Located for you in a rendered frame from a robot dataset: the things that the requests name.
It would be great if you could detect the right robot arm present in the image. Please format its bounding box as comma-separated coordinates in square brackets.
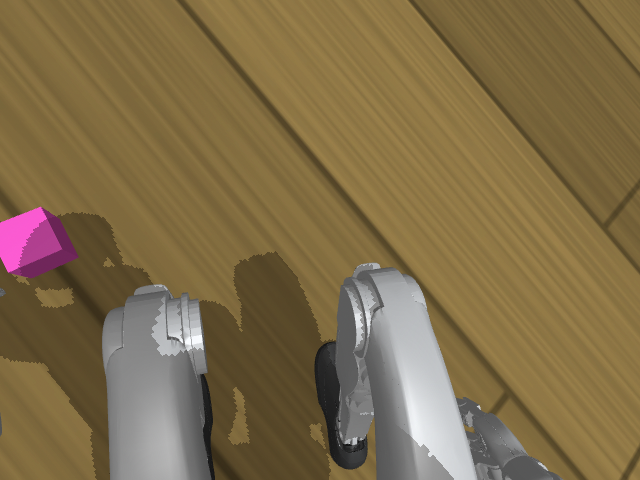
[502, 456, 563, 480]

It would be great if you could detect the right robot hand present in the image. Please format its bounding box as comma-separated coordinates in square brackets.
[456, 397, 528, 480]

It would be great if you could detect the right robot foot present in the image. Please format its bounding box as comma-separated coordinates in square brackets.
[315, 342, 368, 470]

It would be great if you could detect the cube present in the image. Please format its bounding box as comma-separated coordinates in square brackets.
[0, 207, 79, 278]

